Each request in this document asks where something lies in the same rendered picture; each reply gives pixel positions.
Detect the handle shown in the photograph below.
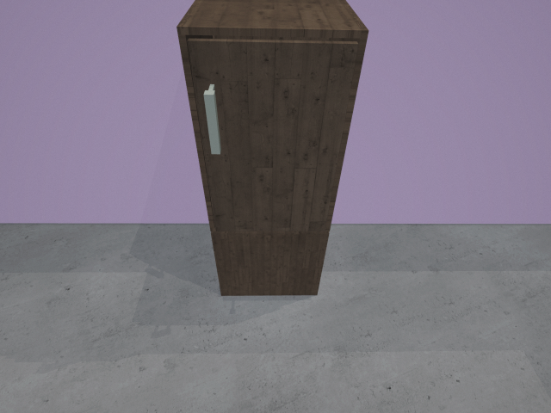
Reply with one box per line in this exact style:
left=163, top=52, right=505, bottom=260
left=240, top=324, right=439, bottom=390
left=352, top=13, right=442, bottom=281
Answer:
left=204, top=84, right=221, bottom=154

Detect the cupboard door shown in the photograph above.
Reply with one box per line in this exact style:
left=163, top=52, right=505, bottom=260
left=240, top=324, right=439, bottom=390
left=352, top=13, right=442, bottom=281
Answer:
left=187, top=38, right=358, bottom=231

